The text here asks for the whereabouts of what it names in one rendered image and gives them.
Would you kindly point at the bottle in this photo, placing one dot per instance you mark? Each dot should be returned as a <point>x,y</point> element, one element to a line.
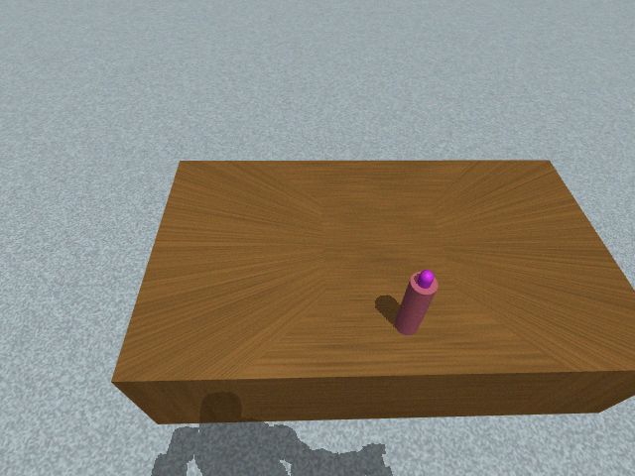
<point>416,301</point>

